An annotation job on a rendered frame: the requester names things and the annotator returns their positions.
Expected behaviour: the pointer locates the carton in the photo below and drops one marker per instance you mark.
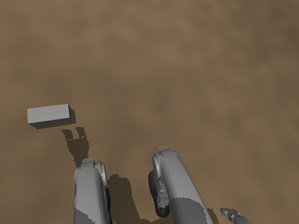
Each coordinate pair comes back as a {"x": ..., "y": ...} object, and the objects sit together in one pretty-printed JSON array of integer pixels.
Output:
[{"x": 49, "y": 115}]

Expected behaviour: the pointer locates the right robot foot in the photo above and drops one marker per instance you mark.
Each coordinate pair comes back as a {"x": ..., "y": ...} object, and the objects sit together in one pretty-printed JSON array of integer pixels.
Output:
[{"x": 161, "y": 212}]

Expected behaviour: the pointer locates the right robot hand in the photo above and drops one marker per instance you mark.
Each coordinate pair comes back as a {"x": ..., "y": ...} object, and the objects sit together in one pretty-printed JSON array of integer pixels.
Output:
[{"x": 234, "y": 216}]

